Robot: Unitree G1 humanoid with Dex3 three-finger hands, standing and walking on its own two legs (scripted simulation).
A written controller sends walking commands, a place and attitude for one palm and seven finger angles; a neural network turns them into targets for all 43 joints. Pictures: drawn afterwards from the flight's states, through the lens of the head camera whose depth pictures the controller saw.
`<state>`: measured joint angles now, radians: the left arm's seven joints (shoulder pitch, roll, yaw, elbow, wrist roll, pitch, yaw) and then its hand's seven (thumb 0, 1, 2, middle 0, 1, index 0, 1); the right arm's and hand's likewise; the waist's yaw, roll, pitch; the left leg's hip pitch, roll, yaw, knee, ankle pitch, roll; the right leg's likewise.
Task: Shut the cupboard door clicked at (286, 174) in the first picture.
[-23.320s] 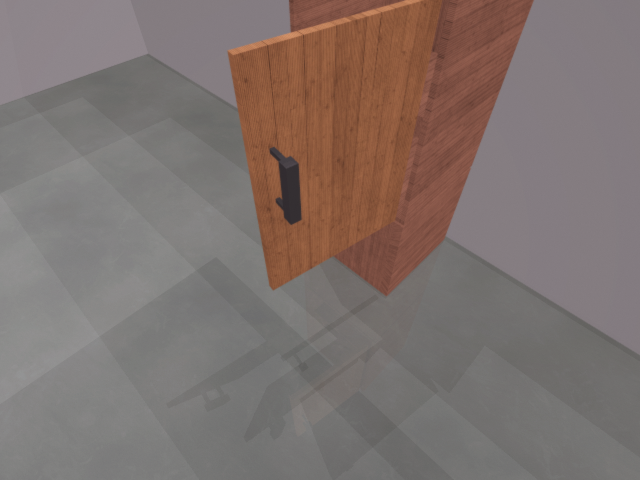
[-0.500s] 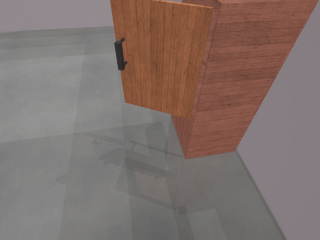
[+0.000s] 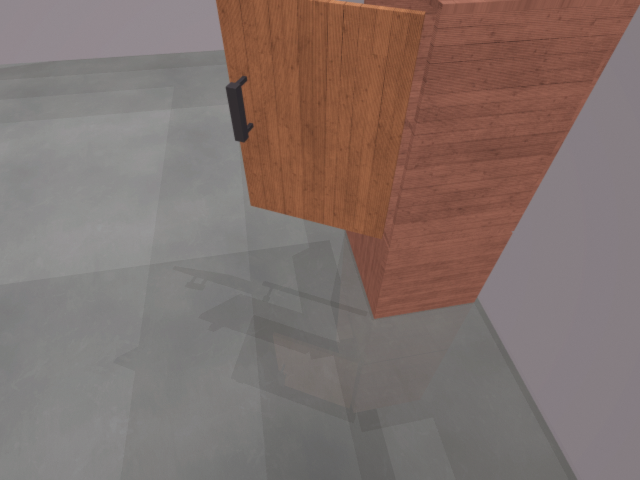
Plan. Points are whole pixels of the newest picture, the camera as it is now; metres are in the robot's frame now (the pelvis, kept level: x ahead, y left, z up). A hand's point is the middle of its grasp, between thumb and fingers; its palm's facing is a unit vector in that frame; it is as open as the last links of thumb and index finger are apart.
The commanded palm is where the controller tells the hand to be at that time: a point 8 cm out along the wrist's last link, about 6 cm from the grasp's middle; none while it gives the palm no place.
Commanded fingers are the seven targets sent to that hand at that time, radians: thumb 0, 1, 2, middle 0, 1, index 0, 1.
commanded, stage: walk to a spot facing it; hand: left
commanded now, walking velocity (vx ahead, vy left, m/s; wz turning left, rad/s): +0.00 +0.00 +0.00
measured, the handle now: (242, 109) +0.89 +0.23 +0.00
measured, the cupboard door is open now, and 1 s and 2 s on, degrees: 60 60 60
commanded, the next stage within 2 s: none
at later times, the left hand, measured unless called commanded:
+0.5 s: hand out of the picture +0.02 +0.21 -0.20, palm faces +0.21 -0.95 -0.21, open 7.4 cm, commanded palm none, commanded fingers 0.00 0.90 0.90 -0.20 -0.30 -0.20 -0.30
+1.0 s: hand out of the picture -0.02 +0.18 -0.16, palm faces +0.47 -0.83 -0.30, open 7.4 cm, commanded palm none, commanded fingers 0.00 0.90 0.90 -0.20 -0.30 -0.20 -0.30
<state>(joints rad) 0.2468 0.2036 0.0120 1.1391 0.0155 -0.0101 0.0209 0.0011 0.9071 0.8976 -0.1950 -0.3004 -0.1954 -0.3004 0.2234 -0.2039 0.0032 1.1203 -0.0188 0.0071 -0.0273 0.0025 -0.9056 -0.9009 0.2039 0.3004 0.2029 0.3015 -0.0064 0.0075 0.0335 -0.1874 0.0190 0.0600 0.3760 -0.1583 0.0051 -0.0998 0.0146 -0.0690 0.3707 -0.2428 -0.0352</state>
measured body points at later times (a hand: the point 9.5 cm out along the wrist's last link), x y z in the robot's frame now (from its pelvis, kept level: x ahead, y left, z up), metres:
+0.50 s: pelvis +0.01 +0.01 -0.03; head +0.04 +0.04 +0.42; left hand +0.01 +0.26 -0.19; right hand +0.07 -0.22 -0.17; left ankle +0.01 +0.12 -0.75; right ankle -0.03 -0.10 -0.73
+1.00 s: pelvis +0.00 -0.04 -0.01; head +0.05 -0.03 +0.44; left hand -0.05 +0.23 -0.14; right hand +0.21 -0.24 -0.15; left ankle -0.06 +0.08 -0.68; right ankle +0.04 -0.15 -0.75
